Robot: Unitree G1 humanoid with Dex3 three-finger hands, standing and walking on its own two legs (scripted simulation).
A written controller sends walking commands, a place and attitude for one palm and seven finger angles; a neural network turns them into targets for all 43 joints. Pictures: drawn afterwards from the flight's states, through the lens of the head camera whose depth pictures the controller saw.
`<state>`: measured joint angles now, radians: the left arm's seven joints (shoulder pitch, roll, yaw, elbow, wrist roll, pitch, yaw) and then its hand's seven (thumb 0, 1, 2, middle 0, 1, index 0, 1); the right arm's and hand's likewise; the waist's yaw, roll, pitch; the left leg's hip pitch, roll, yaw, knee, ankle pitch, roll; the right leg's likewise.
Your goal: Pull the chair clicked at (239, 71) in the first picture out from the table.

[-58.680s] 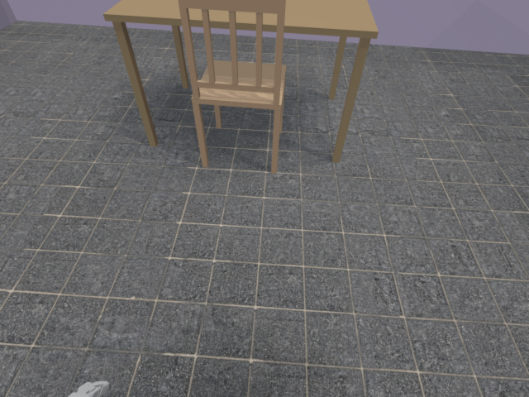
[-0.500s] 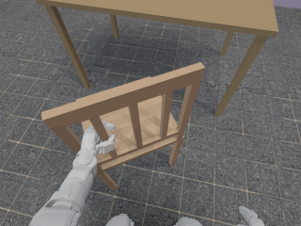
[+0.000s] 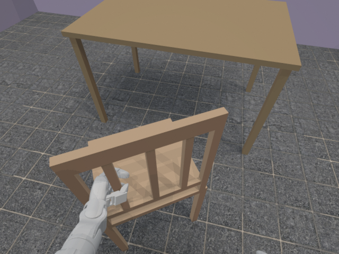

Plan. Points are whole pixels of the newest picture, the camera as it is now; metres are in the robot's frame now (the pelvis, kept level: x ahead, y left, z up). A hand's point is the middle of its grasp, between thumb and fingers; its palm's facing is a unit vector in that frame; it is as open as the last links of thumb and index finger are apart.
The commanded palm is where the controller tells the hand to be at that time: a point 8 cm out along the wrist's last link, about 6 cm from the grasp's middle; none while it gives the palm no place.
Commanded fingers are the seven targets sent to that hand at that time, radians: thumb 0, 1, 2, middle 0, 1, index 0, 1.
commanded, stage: stop walking, hand still on the chair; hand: left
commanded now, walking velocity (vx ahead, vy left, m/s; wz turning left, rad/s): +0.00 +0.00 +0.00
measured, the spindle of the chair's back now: (153, 175) +0.35 +0.07 -0.09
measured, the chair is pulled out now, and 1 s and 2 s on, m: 0.56 0.56 0.56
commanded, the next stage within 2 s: open the thumb and straighten the fingers in 0.42 s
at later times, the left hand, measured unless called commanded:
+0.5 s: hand (122, 193) +0.28 +0.15 -0.07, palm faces +0.05 -0.98 -0.18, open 5.6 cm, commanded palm +0.27 +0.20 -0.05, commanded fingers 0.00 0.90 0.90 -0.50 -1.45 -0.50 -1.45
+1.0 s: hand (120, 190) +0.30 +0.15 -0.07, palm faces +0.05 -0.98 -0.17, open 13.9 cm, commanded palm +0.27 +0.20 -0.05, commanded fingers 0.00 -0.55 0.20 -0.12 -0.36 -0.12 -0.36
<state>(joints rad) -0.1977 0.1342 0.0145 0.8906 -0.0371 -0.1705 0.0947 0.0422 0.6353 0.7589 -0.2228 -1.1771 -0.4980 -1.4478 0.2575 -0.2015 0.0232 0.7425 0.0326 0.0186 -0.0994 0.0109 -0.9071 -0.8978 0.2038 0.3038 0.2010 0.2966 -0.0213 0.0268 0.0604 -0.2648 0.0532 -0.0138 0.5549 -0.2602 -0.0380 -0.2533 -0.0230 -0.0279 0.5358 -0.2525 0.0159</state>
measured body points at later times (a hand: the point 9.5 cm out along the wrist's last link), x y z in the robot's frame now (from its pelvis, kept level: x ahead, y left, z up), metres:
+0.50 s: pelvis +0.01 +0.00 +0.01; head +0.04 +0.00 +0.45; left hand +0.28 +0.20 -0.05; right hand +0.15 -0.24 -0.10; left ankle +0.02 +0.14 -0.73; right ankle +0.02 -0.13 -0.73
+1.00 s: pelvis +0.02 +0.00 -0.03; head +0.07 -0.01 +0.42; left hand +0.29 +0.21 -0.06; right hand +0.17 -0.25 -0.14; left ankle +0.02 +0.14 -0.73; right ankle +0.02 -0.13 -0.73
